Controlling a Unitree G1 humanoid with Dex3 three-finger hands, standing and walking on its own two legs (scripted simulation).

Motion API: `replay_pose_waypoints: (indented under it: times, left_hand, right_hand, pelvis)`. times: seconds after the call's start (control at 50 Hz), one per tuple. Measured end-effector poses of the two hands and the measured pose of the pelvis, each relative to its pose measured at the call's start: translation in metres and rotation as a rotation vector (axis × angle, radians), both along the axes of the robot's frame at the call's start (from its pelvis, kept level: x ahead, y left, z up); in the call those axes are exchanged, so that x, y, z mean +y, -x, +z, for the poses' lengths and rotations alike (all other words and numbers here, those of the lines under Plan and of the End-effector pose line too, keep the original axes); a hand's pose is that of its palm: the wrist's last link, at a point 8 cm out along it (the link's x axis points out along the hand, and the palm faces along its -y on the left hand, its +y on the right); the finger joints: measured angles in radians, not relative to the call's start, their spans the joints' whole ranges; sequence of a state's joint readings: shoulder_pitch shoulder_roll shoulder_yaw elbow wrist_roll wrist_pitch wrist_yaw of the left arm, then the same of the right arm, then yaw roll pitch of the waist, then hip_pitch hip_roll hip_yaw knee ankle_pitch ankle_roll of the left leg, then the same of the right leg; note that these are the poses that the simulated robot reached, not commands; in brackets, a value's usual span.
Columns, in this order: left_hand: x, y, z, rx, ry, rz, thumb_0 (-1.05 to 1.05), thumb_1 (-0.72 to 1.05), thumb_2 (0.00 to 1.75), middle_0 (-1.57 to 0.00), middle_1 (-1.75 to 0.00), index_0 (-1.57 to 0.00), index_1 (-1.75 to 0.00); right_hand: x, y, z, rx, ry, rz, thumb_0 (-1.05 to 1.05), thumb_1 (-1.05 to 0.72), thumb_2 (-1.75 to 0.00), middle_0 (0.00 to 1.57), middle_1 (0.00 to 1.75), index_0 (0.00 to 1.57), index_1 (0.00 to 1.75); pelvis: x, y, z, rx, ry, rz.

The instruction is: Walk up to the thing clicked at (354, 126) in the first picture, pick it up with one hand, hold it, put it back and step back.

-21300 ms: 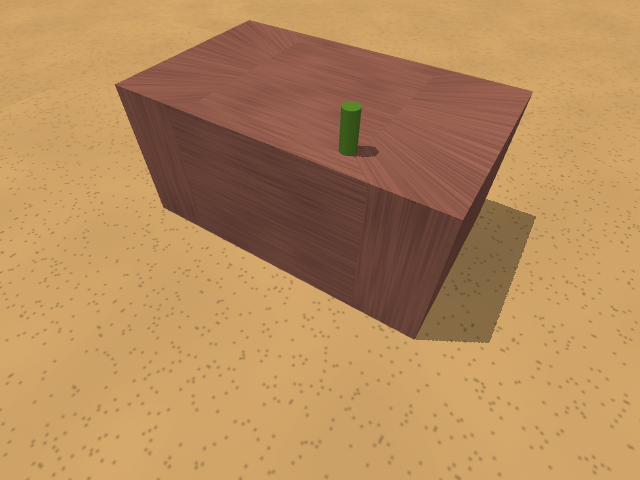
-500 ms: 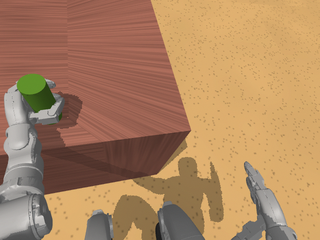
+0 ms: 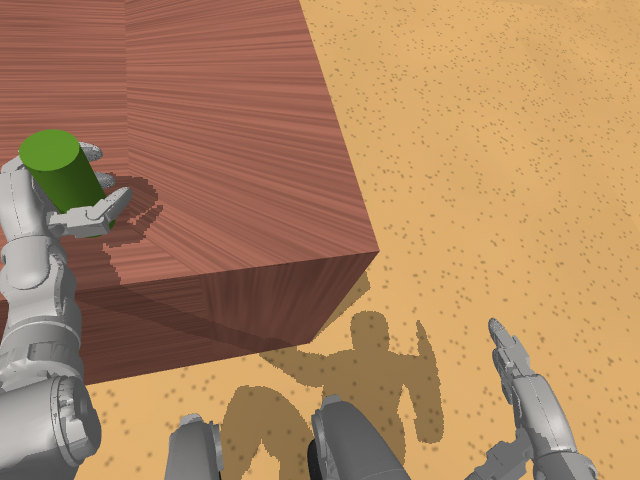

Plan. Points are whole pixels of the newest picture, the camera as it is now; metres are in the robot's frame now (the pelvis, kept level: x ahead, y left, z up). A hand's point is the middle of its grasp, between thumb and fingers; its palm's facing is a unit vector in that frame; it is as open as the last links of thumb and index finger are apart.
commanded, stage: open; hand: left
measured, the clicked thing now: (74, 189) +0.49 +0.21 +0.02
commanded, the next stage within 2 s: withdraw in 0.14 s
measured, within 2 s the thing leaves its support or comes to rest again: neither
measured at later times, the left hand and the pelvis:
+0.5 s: hand (47, 174) +0.49 +0.23 +0.05, palm faces +0.21 -0.98 +0.00, open 15.4 cm; pelvis +0.01 +0.00 +0.01, yaw +0 degrees
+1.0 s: hand out of the picture +0.47 +0.35 +0.13, palm faces +0.39 -0.88 -0.26, open 17.4 cm; pelvis +0.02 +0.00 +0.06, yaw +0 degrees
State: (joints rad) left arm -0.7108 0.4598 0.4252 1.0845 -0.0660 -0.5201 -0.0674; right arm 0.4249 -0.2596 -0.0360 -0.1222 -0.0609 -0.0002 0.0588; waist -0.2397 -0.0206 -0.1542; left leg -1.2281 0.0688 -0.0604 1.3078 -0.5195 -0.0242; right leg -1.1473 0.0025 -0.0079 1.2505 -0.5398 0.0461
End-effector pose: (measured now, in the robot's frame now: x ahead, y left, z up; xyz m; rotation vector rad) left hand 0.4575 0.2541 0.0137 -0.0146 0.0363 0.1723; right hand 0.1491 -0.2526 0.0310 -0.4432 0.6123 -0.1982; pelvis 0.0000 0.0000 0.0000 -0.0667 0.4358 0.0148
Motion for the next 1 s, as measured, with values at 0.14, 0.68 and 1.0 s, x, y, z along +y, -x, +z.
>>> replay_pose_waypoints:
  times: [0.14, 0.68, 1.0]
  left_hand:
    - [0.000, -0.002, -0.004, 0.003, 0.003, -0.004, -0.01, -0.18, 0.53, -0.77, -0.69, -0.80, -0.69]
    - [0.077, -0.004, 0.114, -0.069, -0.061, 0.071, -0.01, -0.36, 0.10, -0.09, -0.06, -0.09, -0.06]
    - [0.132, 0.026, 0.139, 0.249, -0.214, 0.266, -0.02, -0.53, 0.05, -0.06, -0.05, -0.07, -0.05]
  right_hand:
    - [0.001, -0.002, -0.001, 0.008, 0.003, -0.007, -0.01, 0.51, -0.05, 0.06, 0.05, 0.06, 0.06]
    - [0.005, -0.011, 0.012, 0.027, -0.071, -0.046, -0.01, 0.53, -0.06, 0.06, 0.05, 0.06, 0.06]
    - [-0.006, 0.000, 0.015, 0.137, -0.142, -0.122, -0.01, 0.53, -0.06, 0.06, 0.05, 0.06, 0.06]
  pelvis:
    - [0.002, -0.003, -0.001, 0.004, 0.003, -0.002]
    - [0.003, -0.018, 0.032, -0.080, -0.002, 0.001]
    - [0.005, -0.020, 0.063, -0.145, -0.027, -0.018]
